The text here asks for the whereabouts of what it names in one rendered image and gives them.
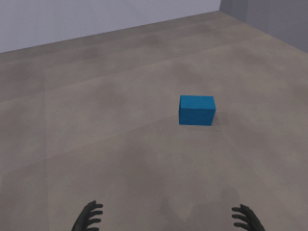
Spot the carton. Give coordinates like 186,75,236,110
178,95,217,126

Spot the robot right hand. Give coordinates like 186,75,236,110
231,204,266,231

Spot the robot left hand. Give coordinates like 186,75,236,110
71,200,104,231

